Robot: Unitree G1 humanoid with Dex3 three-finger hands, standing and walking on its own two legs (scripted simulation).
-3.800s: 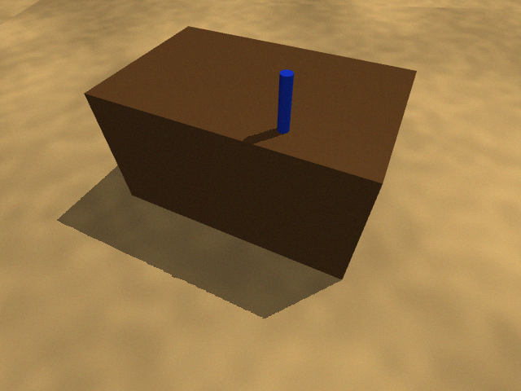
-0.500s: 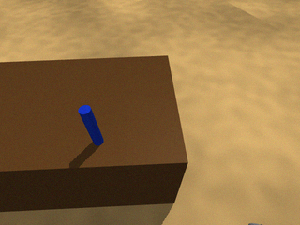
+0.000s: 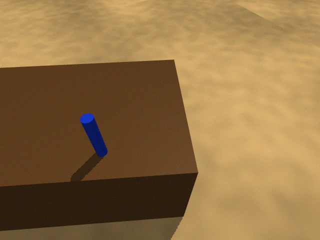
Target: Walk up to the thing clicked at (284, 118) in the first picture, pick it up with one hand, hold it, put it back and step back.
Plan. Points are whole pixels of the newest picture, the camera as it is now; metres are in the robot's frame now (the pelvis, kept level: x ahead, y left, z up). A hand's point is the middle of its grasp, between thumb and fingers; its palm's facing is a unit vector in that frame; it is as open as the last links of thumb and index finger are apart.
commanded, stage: stand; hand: left
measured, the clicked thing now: (95, 137) +0.46 +0.24 -0.08
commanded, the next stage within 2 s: none
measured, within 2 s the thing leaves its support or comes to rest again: neither
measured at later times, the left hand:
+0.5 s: hand out of the picture +0.09 +0.26 -0.15, palm faces -0.01 -0.94 -0.35, open 7.4 cm
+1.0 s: hand out of the picture +0.11 +0.26 -0.15, palm faces +0.01 -0.94 -0.35, open 7.4 cm
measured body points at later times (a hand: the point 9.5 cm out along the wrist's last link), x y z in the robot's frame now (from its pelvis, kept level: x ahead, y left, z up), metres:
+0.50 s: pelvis +0.02 +0.00 +0.00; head +0.04 +0.00 +0.45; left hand +0.09 +0.31 -0.13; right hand +0.11 -0.30 -0.13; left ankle +0.00 +0.14 -0.74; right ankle +0.04 -0.14 -0.74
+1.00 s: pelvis +0.03 +0.00 +0.00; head +0.05 +0.00 +0.45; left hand +0.11 +0.31 -0.13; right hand +0.13 -0.30 -0.13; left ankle +0.00 +0.14 -0.74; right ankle +0.04 -0.14 -0.74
